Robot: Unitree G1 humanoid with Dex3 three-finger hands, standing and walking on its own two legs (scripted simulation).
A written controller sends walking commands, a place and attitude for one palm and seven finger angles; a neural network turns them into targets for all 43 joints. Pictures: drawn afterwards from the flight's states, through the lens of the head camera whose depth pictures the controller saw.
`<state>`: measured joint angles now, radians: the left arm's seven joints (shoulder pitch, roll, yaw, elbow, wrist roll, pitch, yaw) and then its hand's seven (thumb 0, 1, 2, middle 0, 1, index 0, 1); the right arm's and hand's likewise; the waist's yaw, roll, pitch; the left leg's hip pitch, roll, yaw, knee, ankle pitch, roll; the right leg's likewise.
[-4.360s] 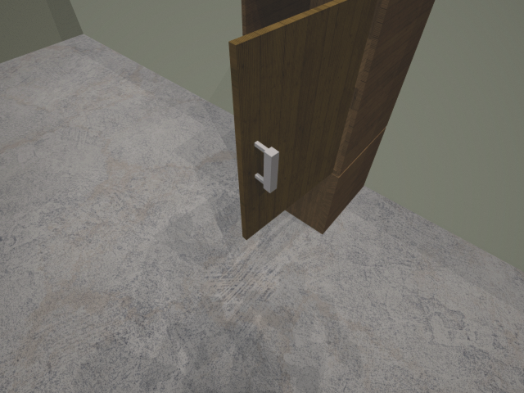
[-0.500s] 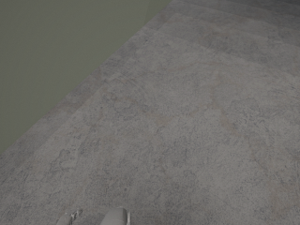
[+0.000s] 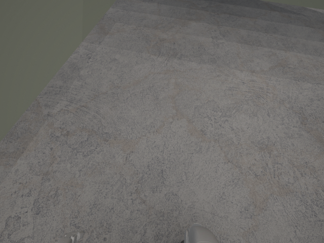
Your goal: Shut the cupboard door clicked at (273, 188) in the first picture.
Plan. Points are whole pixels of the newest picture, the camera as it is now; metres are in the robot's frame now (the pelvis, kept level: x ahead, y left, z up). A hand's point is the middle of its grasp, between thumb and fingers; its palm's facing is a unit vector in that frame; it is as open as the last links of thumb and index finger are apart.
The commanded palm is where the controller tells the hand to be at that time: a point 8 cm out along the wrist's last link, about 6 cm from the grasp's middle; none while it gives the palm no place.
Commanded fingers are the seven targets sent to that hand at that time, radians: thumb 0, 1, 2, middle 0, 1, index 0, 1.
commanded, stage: walk around to get in front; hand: left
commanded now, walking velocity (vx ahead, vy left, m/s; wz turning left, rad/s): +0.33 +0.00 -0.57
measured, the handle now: out of the picture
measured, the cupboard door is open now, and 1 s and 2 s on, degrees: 83 83 83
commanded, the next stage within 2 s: walk to a spot facing it in 0.94 s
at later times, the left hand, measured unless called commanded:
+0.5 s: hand (123, 202) +0.25 +0.12 -0.18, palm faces -0.12 -0.97 -0.18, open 7.3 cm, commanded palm none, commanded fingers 0.00 0.90 0.90 -0.20 -0.30 -0.20 -0.30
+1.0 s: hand (168, 112) +0.61 -0.01 -0.17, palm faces -0.46 -0.86 -0.21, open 7.4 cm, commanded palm none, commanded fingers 0.00 0.90 0.90 -0.20 -0.30 -0.20 -0.30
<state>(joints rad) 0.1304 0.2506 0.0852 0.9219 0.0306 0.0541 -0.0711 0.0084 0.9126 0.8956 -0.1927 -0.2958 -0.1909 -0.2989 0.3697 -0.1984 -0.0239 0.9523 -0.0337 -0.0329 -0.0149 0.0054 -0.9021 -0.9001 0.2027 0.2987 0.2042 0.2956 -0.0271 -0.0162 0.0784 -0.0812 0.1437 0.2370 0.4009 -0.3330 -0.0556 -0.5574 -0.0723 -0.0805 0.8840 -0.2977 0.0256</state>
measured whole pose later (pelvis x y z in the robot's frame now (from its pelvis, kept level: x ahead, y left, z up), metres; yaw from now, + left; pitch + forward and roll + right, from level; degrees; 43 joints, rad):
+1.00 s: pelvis +0.41 -0.14 -0.02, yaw -25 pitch +1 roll +1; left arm 0.10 0.22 0.07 0.96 0.03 -0.02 -0.05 0.01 0.91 0.90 -0.19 -0.30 -0.19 -0.30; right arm 0.45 -0.20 -0.05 1.09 -0.03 -0.03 0.00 0.01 -0.91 -0.90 0.20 0.30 0.20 0.30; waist -0.06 -0.01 0.07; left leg -0.03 0.14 0.29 0.49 -0.43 -0.08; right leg -0.44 -0.06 -0.13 0.60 -0.21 -0.05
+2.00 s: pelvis +0.58 -0.28 +0.00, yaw +4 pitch +1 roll +2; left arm 0.20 0.20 0.03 0.89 0.03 0.01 0.02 0.00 0.91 0.89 -0.20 -0.30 -0.20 -0.30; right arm 0.14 -0.27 -0.10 0.92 -0.01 0.09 0.04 0.01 -0.91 -0.90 0.20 0.30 0.20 0.29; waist -0.03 0.00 0.09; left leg -0.54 0.02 0.04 1.07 -0.43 -0.07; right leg -0.23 -0.10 -0.14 0.53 -0.30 0.00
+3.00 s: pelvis +0.58 -0.29 -0.01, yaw +41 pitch +1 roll -1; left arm 0.20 0.27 0.07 0.93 0.02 0.07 0.02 0.01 0.91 0.89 -0.20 -0.30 -0.20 -0.30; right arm 0.11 -0.22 -0.06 0.90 -0.02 0.04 0.02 0.01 -0.91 -0.90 0.20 0.30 0.20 0.30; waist 0.00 -0.07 0.10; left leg -0.32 0.01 0.06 0.64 -0.33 0.04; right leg -0.43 -0.13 -0.11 1.00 -0.53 0.07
